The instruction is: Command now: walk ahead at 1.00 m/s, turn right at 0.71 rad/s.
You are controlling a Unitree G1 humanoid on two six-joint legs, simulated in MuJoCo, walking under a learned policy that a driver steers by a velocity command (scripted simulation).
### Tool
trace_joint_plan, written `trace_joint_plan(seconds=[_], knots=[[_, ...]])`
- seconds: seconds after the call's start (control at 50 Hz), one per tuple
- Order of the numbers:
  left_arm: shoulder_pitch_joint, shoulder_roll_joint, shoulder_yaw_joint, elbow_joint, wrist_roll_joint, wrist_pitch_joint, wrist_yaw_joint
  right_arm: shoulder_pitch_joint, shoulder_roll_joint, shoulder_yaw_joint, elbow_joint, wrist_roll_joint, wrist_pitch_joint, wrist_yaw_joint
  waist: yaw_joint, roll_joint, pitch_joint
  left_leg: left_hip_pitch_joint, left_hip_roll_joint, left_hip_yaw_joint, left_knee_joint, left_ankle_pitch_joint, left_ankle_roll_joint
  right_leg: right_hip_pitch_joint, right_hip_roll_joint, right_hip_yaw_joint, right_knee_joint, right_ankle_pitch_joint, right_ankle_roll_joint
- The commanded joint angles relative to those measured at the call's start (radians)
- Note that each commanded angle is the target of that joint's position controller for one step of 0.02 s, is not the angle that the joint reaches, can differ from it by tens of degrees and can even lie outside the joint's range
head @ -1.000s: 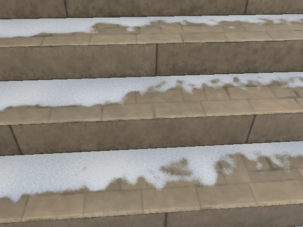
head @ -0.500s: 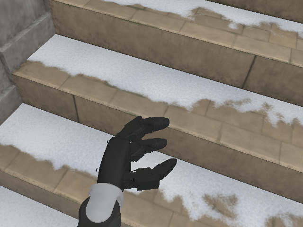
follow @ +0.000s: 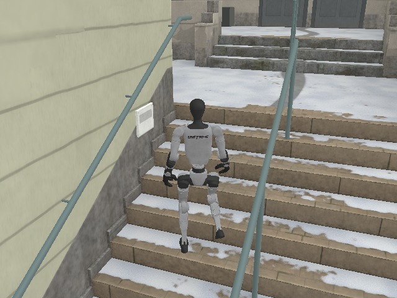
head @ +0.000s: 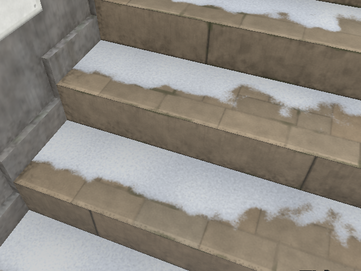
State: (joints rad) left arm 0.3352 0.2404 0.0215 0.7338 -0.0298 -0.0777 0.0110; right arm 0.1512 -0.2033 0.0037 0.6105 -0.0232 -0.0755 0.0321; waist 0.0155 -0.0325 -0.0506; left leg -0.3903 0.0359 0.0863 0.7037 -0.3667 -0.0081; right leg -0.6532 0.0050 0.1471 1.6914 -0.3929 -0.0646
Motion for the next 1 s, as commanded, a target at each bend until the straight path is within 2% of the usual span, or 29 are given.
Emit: trace_joint_plan(seconds=[0.02, 0.08, 0.12, 0.16, 0.18, 0.2, 0.22, 0.26, 0.28, 0.3, 0.32, 0.36, 0.38, 0.42, 0.48, 0.54, 0.6, 0.62, 0.64, 0.68, 0.72, 0.74, 0.76, 0.8, 0.82, 0.84, 0.88, 0.96, 1.0], knots=[[-0.234, -0.206, -0.078, -0.229, -0.016, 0.014, -0.001, 0.142, 0.002, -0.009, 0.094, 0.007, -0.005, -0.002, -0.055, 0.203, 0.056, 0.414, 0.435, -0.556, -0.446, -0.118, 0.210, -0.811, -0.065, -0.078, 0.829, -0.062, 0.023], [-0.296, -0.240, -0.110, -0.314, -0.027, 0.040, -0.030, 0.194, 0.049, 0.012, 0.249, -0.023, -0.006, -0.015, 0.030, 0.121, 0.144, 0.278, 0.391, -0.262, -0.459, 0.053, 0.103, -0.875, -0.089, 0.055, 0.869, -0.025, -0.045], [-0.329, -0.150, -0.112, -0.365, -0.024, 0.057, -0.047, 0.036, 0.017, 0.019, 0.237, -0.021, 0.007, -0.016, 0.129, 0.081, 0.184, -0.020, 0.264, 0.009, -0.560, 0.103, 0.035, -0.658, -0.094, -0.010, 0.445, 0.144, -0.049], [-0.448, -0.108, -0.118, -0.392, 0.021, 0.074, -0.032, 0.044, -0.086, 0.005, 0.262, -0.016, -0.020, -0.049, 0.101, 0.059, 0.158, -0.243, 0.214, 0.144, -0.752, 0.212, 0.111, -0.341, -0.089, -0.226, 0.158, 0.209, -0.017], [-0.456, -0.111, -0.125, -0.413, 0.026, 0.064, -0.038, 0.047, -0.147, -0.002, 0.275, 0.012, -0.030, -0.067, 0.117, 0.083, 0.104, -0.233, 0.189, 0.192, -0.812, 0.379, 0.129, -0.136, -0.100, -0.269, -0.014, 0.190, -0.029], [-0.394, -0.045, -0.093, -0.361, 0.027, 0.063, -0.047, 0.092, -0.191, -0.003, 0.292, 0.015, -0.042, -0.070, 0.132, 0.085, -0.021, -0.146, 0.170, 0.248, -0.715, 1.037, 0.156, 0.094, -0.008, -0.354, -0.050, 0.180, -0.059], [-0.348, 0.007, -0.062, -0.354, 0.032, 0.056, -0.052, 0.169, -0.323, -0.035, 0.291, 0.017, -0.036, -0.077, 0.161, 0.121, -0.143, 0.090, 0.198, 0.235, -0.554, 1.602, 0.173, 0.147, 0.032, -0.394, -0.147, 0.023, -0.058], [-0.093, 0.116, -0.002, -0.302, 0.035, 0.065, -0.055, 0.072, -0.464, -0.091, 0.205, 0.004, 0.032, -0.071, 0.264, 0.259, -0.317, 0.473, 0.289, 0.154, -0.163, 2.098, 0.199, 0.234, 0.106, -0.373, -0.397, -0.290, -0.075], [-0.019, 0.168, 0.025, -0.278, 0.027, 0.078, -0.054, 0.057, -0.434, -0.100, 0.155, 0.016, 0.046, -0.066, 0.265, 0.228, -0.319, 0.433, 0.281, 0.128, 0.105, 1.887, 0.206, 0.369, 0.141, -0.258, -0.699, -0.319, -0.098], [0.049, 0.225, 0.049, -0.200, 0.014, 0.079, -0.069, -0.002, -0.284, -0.080, 0.085, 0.008, 0.013, -0.059, 0.221, 0.002, -0.178, 0.033, 0.172, 0.016, 0.540, 0.867, 0.169, 0.540, 0.084, 0.101, -0.896, -0.153, -0.182], [-0.043, 0.304, 0.058, -0.196, 0.049, 0.074, -0.043, -0.086, -0.090, -0.046, -0.040, -0.039, -0.044, -0.035, 0.075, -0.464, -0.132, -0.437, -0.129, -0.160, 1.032, 0.155, 0.093, 0.596, -0.064, 0.732, -1.317, -0.171, -0.303], [0.058, 0.042, -0.021, -0.106, 0.073, 0.042, -0.050, -0.167, 0.033, -0.005, -0.119, 0.007, -0.108, 0.015, 0.063, -0.156, 0.004, -0.766, -0.084, -0.250, 1.571, 0.168, 0.155, 0.463, -0.189, 0.729, -1.323, -0.265, -0.185], [0.082, -0.015, -0.031, -0.037, 0.054, 0.043, -0.064, -0.162, 0.098, 0.032, -0.141, 0.007, -0.102, 0.025, 0.006, -0.023, 0.085, -0.865, -0.048, -0.230, 1.624, 0.165, 0.171, 0.405, -0.157, 0.564, -1.276, -0.158, -0.106], [0.024, -0.100, -0.046, 0.040, 0.062, 0.039, -0.075, 0.002, 0.164, 0.083, -0.085, 0.034, -0.071, 0.038, -0.098, 0.030, 0.107, -0.874, -0.034, -0.291, 1.612, 0.264, 0.183, 0.266, -0.100, 0.269, -1.213, -0.015, -0.050], [-0.086, -0.092, -0.056, 0.104, 0.094, 0.013, -0.063, -0.076, 0.169, 0.108, -0.100, 0.060, -0.022, 0.011, -0.138, -0.004, 0.189, -0.861, -0.096, -0.245, 1.588, 0.222, 0.152, 0.008, -0.104, 0.009, -1.314, 0.242, -0.012], [-0.006, -0.032, -0.057, 0.165, 0.054, 0.010, -0.051, -0.204, 0.165, 0.132, -0.157, 0.061, -0.009, -0.006, -0.103, 0.062, 0.164, -0.980, -0.061, -0.158, 1.367, 0.276, 0.139, 0.110, -0.105, -0.084, -1.406, 0.180, 0.019], [0.263, 0.011, -0.052, 0.257, 0.018, 0.008, 0.015, -0.494, 0.140, 0.147, -0.262, 0.059, -0.016, 0.015, 0.043, 0.093, 0.079, -0.882, 0.014, 0.066, 1.006, 0.243, 0.107, 0.299, -0.214, -0.060, -1.667, 0.355, -0.008], [0.153, 0.001, -0.075, 0.274, 0.030, -0.012, 0.022, -0.430, 0.112, 0.133, -0.253, 0.063, -0.031, 0.025, -0.049, 0.050, -0.038, -0.470, -0.041, 0.190, 0.810, 0.243, 0.151, 0.235, -0.154, -0.244, -1.611, 1.071, 0.027], [0.239, 0.090, -0.053, 0.288, 0.037, -0.037, 0.032, -0.384, 0.071, 0.115, -0.264, 0.044, -0.049, 0.019, -0.077, -0.062, -0.239, -0.108, -0.099, 0.244, 0.727, 0.245, 0.152, 0.271, -0.157, -0.247, -1.510, 1.656, 0.005], [0.125, 0.274, -0.004, 0.241, 0.050, -0.038, 0.051, -0.111, -0.087, 0.031, -0.156, 0.032, -0.020, 0.021, -0.244, -0.245, -0.366, -0.069, -0.142, 0.188, 0.594, -0.157, 0.170, 0.668, -0.269, -0.193, -1.221, 2.382, -0.051], [-0.111, 0.343, 0.044, 0.108, 0.052, -0.024, 0.061, 0.259, -0.264, -0.044, 0.014, 0.035, 0.020, 0.046, -0.378, -0.080, -0.368, 0.190, -0.092, -0.140, 0.070, -0.065, 0.274, 0.659, -0.224, -0.170, -0.651, 1.967, -0.056], [-0.245, 0.110, -0.005, -0.016, 0.097, -0.070, 0.013, 0.368, -0.307, -0.050, 0.147, -0.021, 0.039, 0.052, -0.261, 0.437, -0.256, 0.379, -0.016, -0.592, -0.168, 0.027, 0.375, 0.141, 0.091, -0.104, -0.147, 0.524, -0.015], [-0.233, 0.004, -0.020, -0.112, 0.093, -0.113, -0.050, 0.251, -0.086, 0.006, 0.113, -0.049, 0.034, 0.008, -0.131, 0.467, -0.283, 0.447, 0.116, -1.081, -0.376, -0.300, 0.473, -0.235, 0.159, 0.093, 0.389, 0.251, -0.011], [-0.361, -0.157, -0.084, -0.254, 0.092, -0.132, -0.127, 0.321, 0.086, 0.038, 0.223, 0.014, 0.025, -0.003, -0.036, 0.037, 0.047, 0.304, 0.104, -0.889, -0.358, -0.251, 0.342, -0.617, 0.097, 0.039, 0.697, 0.128, -0.107], [-0.343, -0.237, -0.122, -0.267, 0.120, -0.110, -0.133, 0.316, 0.128, 0.043, 0.246, 0.022, 0.031, 0.008, 0.011, -0.103, 0.088, 0.232, 0.034, -0.708, -0.309, -0.097, 0.282, -0.686, 0.063, -0.004, 0.774, 0.094, -0.126], [-0.249, -0.246, -0.140, -0.264, 0.101, -0.100, -0.134, 0.228, 0.126, 0.046, 0.230, -0.009, 0.035, 0.016, 0.090, -0.116, 0.121, 0.127, -0.021, -0.546, -0.299, -0.010, 0.245, -0.679, 0.023, -0.031, 0.726, 0.111, -0.105], [-0.232, -0.194, -0.154, -0.291, 0.068, -0.077, -0.122, 0.086, 0.079, 0.037, 0.213, -0.006, 0.031, 0.022, 0.185, -0.069, 0.179, -0.161, -0.072, -0.417, -0.394, -0.024, 0.216, -0.564, -0.020, -0.106, 0.538, 0.079, -0.048], [-0.569, -0.226, -0.214, -0.477, 0.100, -0.086, -0.033, 0.243, -0.060, 0.010, 0.284, 0.057, -0.002, 0.004, 0.073, 0.026, 0.205, -0.275, -0.034, -0.551, -0.565, -0.138, 0.245, -0.627, -0.104, -0.181, 0.355, 0.010, 0.014], [-0.650, -0.205, -0.218, -0.518, 0.114, -0.106, -0.003, 0.257, -0.090, -0.013, 0.256, 0.088, -0.006, -0.040, 0.056, -0.039, 0.009, -0.593, -0.029, -0.433, -0.709, 0.324, 0.267, 0.224, -0.078, -0.363, -0.225, 0.093, 0.050]])
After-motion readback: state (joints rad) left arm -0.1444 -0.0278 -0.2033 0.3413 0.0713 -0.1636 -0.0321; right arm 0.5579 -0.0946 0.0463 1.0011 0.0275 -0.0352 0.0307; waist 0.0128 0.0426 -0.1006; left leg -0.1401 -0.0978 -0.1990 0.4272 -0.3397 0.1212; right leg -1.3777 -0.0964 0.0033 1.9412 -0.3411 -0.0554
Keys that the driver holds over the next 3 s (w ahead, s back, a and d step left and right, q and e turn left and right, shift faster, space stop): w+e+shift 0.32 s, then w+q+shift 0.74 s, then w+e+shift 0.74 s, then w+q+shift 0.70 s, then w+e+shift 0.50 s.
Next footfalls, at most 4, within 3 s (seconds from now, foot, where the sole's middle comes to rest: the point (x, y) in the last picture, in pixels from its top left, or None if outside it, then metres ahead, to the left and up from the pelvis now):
0.28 right None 0.25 -0.13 -0.59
0.72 left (233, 215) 0.57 -0.12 -0.42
1.08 right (305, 106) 0.88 -0.36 -0.25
1.48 left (183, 82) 0.98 0.03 -0.25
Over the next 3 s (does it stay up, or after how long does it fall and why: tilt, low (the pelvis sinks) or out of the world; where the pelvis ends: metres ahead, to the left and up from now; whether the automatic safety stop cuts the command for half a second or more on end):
stays up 2.06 -0.16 0.83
